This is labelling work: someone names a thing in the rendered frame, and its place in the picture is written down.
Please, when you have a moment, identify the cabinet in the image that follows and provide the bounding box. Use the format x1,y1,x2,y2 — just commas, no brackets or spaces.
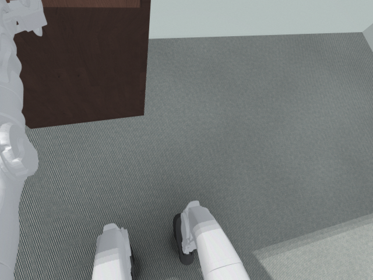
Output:
13,0,151,129

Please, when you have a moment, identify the robot left hand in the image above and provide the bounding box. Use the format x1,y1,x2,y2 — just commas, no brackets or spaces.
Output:
0,0,47,38

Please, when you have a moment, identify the robot left forearm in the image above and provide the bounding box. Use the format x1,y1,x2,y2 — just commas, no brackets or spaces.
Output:
0,26,25,133

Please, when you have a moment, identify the robot left thigh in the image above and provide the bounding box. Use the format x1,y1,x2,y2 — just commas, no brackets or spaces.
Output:
92,227,131,280

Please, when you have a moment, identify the robot right shin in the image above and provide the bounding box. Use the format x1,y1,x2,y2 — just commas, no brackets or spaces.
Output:
181,201,208,254

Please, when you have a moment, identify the left robot upper arm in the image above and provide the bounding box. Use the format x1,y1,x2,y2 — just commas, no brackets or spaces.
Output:
0,121,38,280

